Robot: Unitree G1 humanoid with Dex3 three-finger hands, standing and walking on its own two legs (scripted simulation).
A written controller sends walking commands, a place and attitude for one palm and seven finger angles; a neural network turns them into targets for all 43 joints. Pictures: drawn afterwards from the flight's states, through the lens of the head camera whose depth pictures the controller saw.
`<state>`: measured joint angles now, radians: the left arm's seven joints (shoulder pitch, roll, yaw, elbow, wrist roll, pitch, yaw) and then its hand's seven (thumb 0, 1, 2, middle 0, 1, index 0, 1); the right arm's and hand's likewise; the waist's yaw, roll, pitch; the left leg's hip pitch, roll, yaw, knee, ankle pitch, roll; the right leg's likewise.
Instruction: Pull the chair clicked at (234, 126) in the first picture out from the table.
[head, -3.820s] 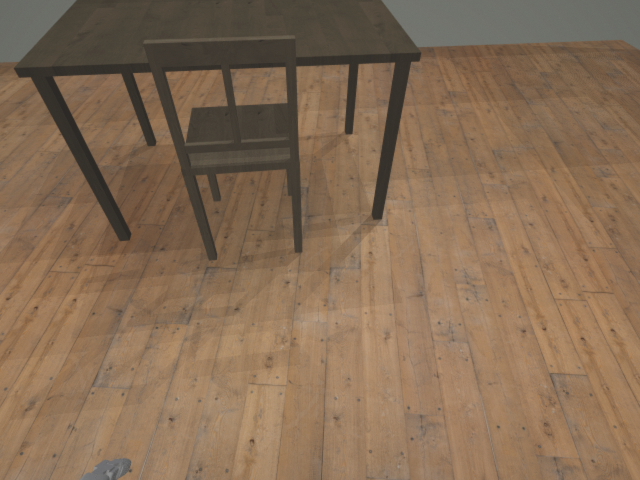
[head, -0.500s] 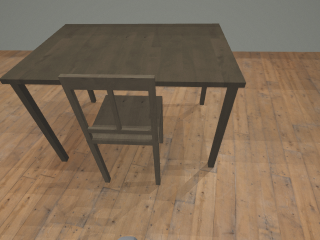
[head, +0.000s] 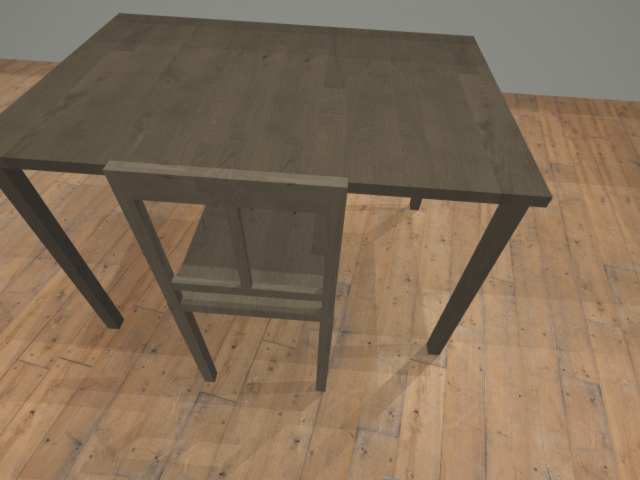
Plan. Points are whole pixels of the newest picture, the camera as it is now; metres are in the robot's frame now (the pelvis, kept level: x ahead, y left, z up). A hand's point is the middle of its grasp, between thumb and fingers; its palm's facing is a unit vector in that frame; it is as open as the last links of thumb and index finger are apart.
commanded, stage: come to a stop and stand still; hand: left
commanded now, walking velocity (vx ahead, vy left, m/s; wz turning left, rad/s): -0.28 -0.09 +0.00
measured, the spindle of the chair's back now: (240, 248) +0.52 +0.20 -0.10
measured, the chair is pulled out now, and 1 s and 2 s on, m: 0.00 0.00 0.00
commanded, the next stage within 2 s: look again from close up in 1.10 s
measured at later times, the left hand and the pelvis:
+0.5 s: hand out of the picture +0.08 +0.17 -0.18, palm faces +0.04 -0.97 -0.23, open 7.3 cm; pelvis +0.02 -0.01 -0.01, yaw +0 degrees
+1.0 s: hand out of the picture -0.03 +0.17 -0.18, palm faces +0.09 -0.98 -0.19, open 7.4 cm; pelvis -0.02 +0.00 -0.01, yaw +2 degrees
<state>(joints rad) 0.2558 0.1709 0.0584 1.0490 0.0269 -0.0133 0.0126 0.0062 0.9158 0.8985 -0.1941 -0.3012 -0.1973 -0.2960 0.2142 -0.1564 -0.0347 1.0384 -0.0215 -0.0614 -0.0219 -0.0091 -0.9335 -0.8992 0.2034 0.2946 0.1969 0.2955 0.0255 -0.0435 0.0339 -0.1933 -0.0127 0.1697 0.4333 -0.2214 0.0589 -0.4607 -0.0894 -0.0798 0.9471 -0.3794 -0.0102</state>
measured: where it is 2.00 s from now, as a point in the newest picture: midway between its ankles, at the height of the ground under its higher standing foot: outside the picture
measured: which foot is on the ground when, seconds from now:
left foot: down 0.00-1.00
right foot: up 0.00-0.10, down 0.12-0.98, up 1.00-1.00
